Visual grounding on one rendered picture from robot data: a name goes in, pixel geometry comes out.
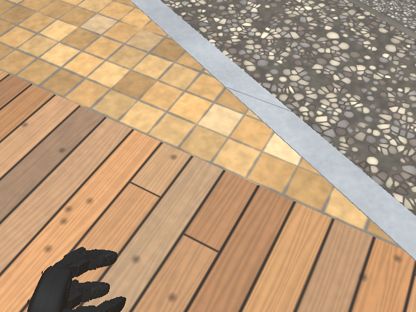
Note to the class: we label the left robot hand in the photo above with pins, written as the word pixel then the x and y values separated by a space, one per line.
pixel 56 292

